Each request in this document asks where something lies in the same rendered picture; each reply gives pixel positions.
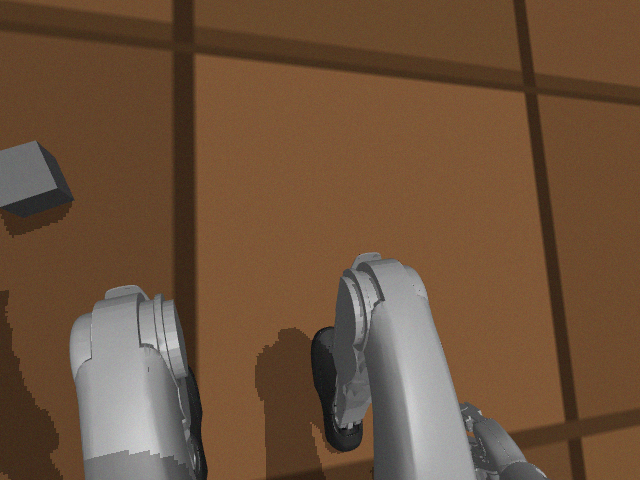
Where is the right robot hand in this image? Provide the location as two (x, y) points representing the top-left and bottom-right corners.
(459, 402), (527, 480)

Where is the right robot foot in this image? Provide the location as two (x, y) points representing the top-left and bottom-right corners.
(311, 327), (363, 452)

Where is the right robot arm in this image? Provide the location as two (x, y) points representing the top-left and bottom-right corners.
(499, 462), (551, 480)

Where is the cube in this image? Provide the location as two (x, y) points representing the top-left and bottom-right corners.
(0, 140), (74, 218)

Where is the left robot foot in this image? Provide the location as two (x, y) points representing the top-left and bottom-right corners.
(185, 365), (208, 480)

